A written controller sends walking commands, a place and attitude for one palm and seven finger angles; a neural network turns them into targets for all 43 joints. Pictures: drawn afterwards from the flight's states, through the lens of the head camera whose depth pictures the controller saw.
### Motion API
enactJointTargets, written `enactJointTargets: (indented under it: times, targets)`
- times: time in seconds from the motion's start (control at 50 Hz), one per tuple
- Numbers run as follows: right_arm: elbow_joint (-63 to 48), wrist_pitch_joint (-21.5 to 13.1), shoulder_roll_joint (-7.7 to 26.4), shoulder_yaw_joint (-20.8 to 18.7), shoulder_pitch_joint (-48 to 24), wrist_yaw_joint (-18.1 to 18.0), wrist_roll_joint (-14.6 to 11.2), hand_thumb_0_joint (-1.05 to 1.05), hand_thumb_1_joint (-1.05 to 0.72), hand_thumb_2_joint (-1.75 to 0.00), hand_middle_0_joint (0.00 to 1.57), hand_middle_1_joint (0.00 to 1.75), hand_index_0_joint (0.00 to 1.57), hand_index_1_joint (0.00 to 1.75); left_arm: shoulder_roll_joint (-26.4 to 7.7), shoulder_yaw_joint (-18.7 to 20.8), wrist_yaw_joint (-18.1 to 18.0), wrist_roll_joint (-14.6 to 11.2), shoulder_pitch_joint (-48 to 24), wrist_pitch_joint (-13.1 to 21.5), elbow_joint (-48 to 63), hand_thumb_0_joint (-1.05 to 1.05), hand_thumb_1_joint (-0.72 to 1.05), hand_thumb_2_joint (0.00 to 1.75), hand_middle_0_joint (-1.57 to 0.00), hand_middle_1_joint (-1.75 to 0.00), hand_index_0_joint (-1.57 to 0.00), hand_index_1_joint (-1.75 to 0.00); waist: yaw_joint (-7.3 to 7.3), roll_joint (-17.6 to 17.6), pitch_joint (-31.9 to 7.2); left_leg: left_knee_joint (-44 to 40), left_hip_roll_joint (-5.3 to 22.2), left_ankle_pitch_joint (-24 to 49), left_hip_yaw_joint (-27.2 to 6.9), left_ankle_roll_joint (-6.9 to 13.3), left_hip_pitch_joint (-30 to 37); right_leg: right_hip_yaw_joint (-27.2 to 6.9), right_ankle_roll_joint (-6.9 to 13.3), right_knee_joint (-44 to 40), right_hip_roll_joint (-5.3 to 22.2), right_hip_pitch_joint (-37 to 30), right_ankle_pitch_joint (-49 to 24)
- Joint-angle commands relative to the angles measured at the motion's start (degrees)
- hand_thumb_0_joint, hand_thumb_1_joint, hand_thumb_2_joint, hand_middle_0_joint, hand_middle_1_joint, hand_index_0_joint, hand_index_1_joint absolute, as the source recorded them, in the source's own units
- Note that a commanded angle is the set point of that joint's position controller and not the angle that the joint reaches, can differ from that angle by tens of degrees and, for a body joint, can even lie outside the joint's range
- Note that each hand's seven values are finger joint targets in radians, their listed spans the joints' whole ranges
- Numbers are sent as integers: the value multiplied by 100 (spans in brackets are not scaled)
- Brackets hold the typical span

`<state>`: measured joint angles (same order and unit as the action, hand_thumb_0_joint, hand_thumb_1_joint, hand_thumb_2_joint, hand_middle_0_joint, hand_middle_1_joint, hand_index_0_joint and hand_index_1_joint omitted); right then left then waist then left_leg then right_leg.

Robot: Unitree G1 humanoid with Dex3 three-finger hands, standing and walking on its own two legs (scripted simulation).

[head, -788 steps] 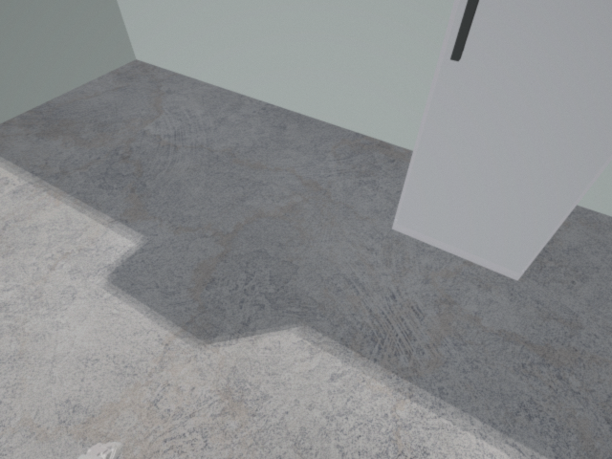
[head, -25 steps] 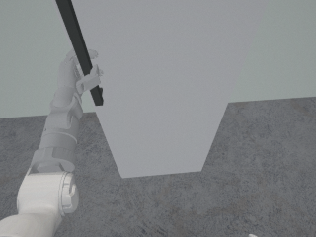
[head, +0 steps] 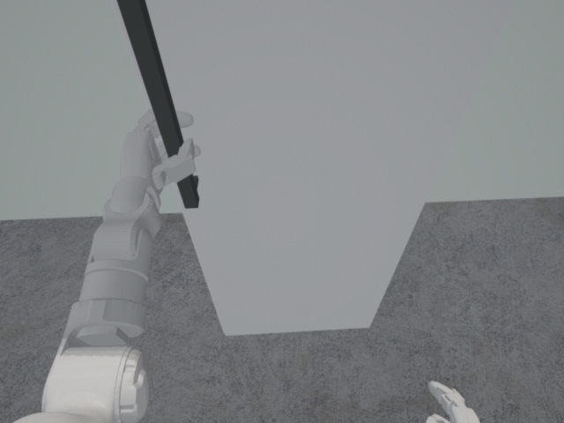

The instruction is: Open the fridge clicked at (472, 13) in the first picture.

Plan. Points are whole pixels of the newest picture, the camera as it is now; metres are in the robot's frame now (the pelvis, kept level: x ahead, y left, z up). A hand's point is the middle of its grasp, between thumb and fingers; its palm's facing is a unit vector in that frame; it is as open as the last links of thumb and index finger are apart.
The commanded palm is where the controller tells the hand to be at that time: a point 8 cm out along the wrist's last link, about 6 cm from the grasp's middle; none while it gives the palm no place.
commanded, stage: pull the door a little, standing still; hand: left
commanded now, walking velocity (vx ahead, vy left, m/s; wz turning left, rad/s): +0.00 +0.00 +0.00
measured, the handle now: (167, 101) +0.48 +0.18 +0.23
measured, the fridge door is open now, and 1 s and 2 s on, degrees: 0 17 56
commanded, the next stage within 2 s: walk backward, drawing the door open in 0.24 s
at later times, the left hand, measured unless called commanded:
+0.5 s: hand (188, 209) +0.34 +0.14 +0.16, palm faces +0.04 -0.98 -0.19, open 6.7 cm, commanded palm +0.31 +0.19 +0.16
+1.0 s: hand (201, 230) +0.31 +0.11 +0.15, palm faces +0.17 -0.97 -0.18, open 6.8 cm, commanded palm +0.27 +0.16 +0.16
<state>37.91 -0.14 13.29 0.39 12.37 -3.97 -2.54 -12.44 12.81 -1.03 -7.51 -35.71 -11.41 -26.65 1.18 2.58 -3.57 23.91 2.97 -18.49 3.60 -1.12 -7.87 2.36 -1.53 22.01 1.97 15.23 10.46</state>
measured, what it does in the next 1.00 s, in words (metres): steps on the spot: right foot, then left foot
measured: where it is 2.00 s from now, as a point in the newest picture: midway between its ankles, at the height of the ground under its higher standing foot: outside the picture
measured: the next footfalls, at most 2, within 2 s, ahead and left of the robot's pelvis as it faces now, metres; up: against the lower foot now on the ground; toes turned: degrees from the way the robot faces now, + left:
right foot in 0.66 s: +0.13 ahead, -0.08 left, +0.00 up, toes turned -5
left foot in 0.92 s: +0.19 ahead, +0.13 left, +0.00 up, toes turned +14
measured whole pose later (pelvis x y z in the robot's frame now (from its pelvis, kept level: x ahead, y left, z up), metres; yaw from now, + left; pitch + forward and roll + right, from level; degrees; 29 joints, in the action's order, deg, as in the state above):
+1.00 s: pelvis +0.09 -0.03 -0.03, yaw +11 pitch -2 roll +2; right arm 32.3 -2.0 8.0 1.4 7.7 -4.0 2.4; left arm -12.6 -3.1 -3.9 -0.8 14.5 3.6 34.5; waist 1.6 -0.8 5.4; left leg 39.0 2.2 -12.8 3.1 -0.7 -24.2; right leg 2.2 -1.4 58.4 -1.2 22.0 30.8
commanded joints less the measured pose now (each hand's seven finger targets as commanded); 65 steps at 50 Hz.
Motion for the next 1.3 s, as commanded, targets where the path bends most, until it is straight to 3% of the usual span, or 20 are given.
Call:
enactJointTargets:
  times: [0.0, 0.32, 0.34, 0.38, 0.42, 0.46, 0.5, 0.52, 0.6, 0.64, 0.66, 0.84, 0.86, 0.9, 0.92, 0.98, 1.06, 1.12, 1.18, 1.28]
  targets:
    - [-893, -198, 740, -253, -342, -12, -38, 0, -90, -90, 20, 30, 20, 30, -675, 37, 214, -134, -929, 285, 2031, 0, 90, 90, -45, -140, -45, -140, -383, -320, -2051, 61, -109, 4178, -69, -3, 194, 151, 331, 434, -199, -1943, -3499]
    - [-1556, -181, 601, -147, -1155, 272, -38, 0, -90, -90, 20, 30, 20, 30, -391, 22, 157, -308, 4331, -469, 6836, 0, 90, 90, -45, -140, -45, -140, -742, -75, -1434, 155, -66, 4272, -47, 48, -92, 196, 384, 559, -171, -1998, -3737]
    - [-1597, -141, 878, -145, -853, 35, 127, 0, -90, -90, 20, 30, 20, 30, -1951, 498, -246, 350, 1771, 375, 6761, 0, 90, 90, -45, -140, -45, -140, -5, -349, -1128, 1037, 159, 3580, -81, 147, -540, -486, 411, 535, 491, -1512, -4481]
    - [-1450, -125, 504, -82, -689, -101, 247, 0, -90, -90, 20, 30, 20, 30, -817, -101, -386, 478, 3602, 878, 5552, 0, 90, 90, -45, -140, -45, -140, -146, -1440, -1134, 1713, -182, 819, -259, 94, -1504, -433, 675, 720, 1125, -1856, -5049]
    - [-1485, -93, 403, 5, -631, -189, 267, 0, -90, -90, 20, 30, 20, 30, -766, -264, -450, 549, 3739, 1301, 6023, 0, 90, 90, -45, -140, -45, -140, -146, -1228, -1042, 1380, -221, 55, -303, 187, -1905, -281, 704, 973, 1329, -1877, -4894]
    - [-1576, -31, 499, -34, -558, -255, 275, 0, -90, -90, 20, 30, 20, 30, -570, -556, -454, 512, 3708, 1472, 6556, 0, 90, 90, -45, -140, -45, -140, 45, -415, -1394, 131, 67, 3795, -186, 177, -693, 337, 240, 2033, 640, -1437, -4520]
    - [-1786, -39, 609, -193, -572, 1, 374, 0, -90, -90, 20, 30, 20, 30, -388, -869, -422, 544, 3823, 1591, 7006, 0, 90, 90, -45, -140, -45, -140, 87, 1655, -1194, 539, 1013, 9790, -1224, 343, 2364, 422, -78, 2948, -418, 1869, 850]
    - [-1745, -54, 578, -226, -738, 113, 471, 0, -90, -90, 20, 30, 20, 30, -234, -1029, -413, 693, 3973, 1574, 6868, 0, 90, 90, -45, -140, -45, -140, 79, 1789, -941, 811, 1127, 10019, -1429, 307, 2499, 314, -76, 3057, -434, 2421, 2076]
    - [-1820, -121, 316, -103, -714, 295, 325, 0, -90, -90, 20, 30, 20, 30, -295, -909, -404, 580, 4103, 1656, 7487, 0, 90, 90, -45, -140, -45, -140, 41, 860, -964, 2244, 502, 8328, -812, -159, 1089, 664, 343, 425, -487, 274, -845]
    - [-1990, -250, 275, -97, -981, 141, 261, 0, -90, -90, 20, 30, 20, 30, -450, -731, -383, 554, 4616, 1855, 7662, 0, 90, 90, -45, -140, -45, -140, -308, -971, -1197, 4182, -632, 436, -298, -300, -2587, -873, 1433, 637, 1557, -2913, -6475]
    - [-2057, -453, 151, 21, -807, 71, 297, 0, -90, -90, 20, 30, 20, 30, -564, -512, -419, 493, 5108, 1905, 7019, 0, 90, 90, -45, -140, -45, -140, -443, -1512, -698, 4468, -761, -1568, -502, -29, -2833, -807, 1359, 518, 2030, -2212, -6882]
    - [-1628, -431, 65, -26, -771, -71, 423, 0, -90, -90, 20, 30, 20, 30, -59, -1384, -304, 692, 4431, 1982, 7784, 0, 90, 90, -45, -140, -45, -140, -15, -991, -844, 1731, 67, 601, 400, -136, -564, 836, 906, 920, 1083, -137, -1439]
    - [-1649, -467, 140, -71, -702, -98, 406, 0, -90, -90, 20, 30, 20, 30, -48, -1513, -294, 663, 4325, 1960, 7858, 0, 90, 90, -45, -140, -45, -140, 106, -573, -837, 1044, 182, 1505, 255, -96, -18, 855, 710, 1618, 816, 256, -718]
    - [-1700, -609, 423, -148, -877, -73, 476, 0, -90, -90, 20, 30, 20, 30, 21, -1592, -303, 612, 4400, 1955, 7622, 0, 90, 90, -45, -140, -45, -140, -19, 1384, -664, -923, 2228, 3533, -3547, 944, 365, 84, -12, 3914, -430, 1430, 2514]
    - [-1695, -485, 627, -234, -798, -12, 428, 0, -90, -90, 20, 30, 20, 30, -225, -1472, -408, 731, 4581, 1961, 7253, 0, 90, 90, -45, -140, -45, -140, 79, 847, -490, -1301, 2380, 2526, -4273, 1195, -42, -343, -172, 4572, -408, 1078, 2602]
    - [-1341, -658, 288, -191, -1184, 35, 562, 0, -90, -90, 20, 30, 20, 30, -495, -1031, -339, 840, 4168, 2130, 8051, 0, 90, 90, -45, -140, -45, -140, -57, 748, -804, -455, 2045, 3133, -3277, 1166, 172, -1038, -115, 4168, -164, 1426, 1920]
    - [-1291, -748, 282, -269, -1228, 94, 419, 0, -90, -90, 20, 30, 20, 30, -262, -960, -462, 644, 4039, 1865, 7629, 0, 90, 90, -45, -140, -45, -140, -125, 954, -1123, -380, 1129, 1481, -1824, 432, -839, -375, 68, 1069, -393, -691, 1369]
    - [-1226, -724, -62, -198, -1031, 64, 285, 0, -90, -90, 20, 30, 20, 30, -817, -557, -555, 636, 3747, 1718, 7901, 0, 90, 90, -45, -140, -45, -140, 6, -1103, -907, 2320, -368, -746, 84, -259, -1282, -1259, 1112, -890, 1395, 43, 894]
    - [-1231, -774, -25, -150, -943, -36, 346, 0, -90, -90, 20, 30, 20, 30, -513, -792, -448, 716, 3981, 1659, 7693, 0, 90, 90, -45, -140, -45, -140, -103, -872, -668, 4287, -79, -1388, -129, -96, -2359, -642, 1491, 136, 1572, -418, -2459]
    - [-1380, -801, 48, -65, -680, -170, 415, 0, -90, -90, 20, 30, 20, 30, -384, -917, -406, 643, 3920, 1871, 7674, 0, 90, 90, -45, -140, -45, -140, -21, -868, -1030, 1574, -58, -406, 364, -115, -1653, 74, 1201, 958, 1258, -1247, -3763]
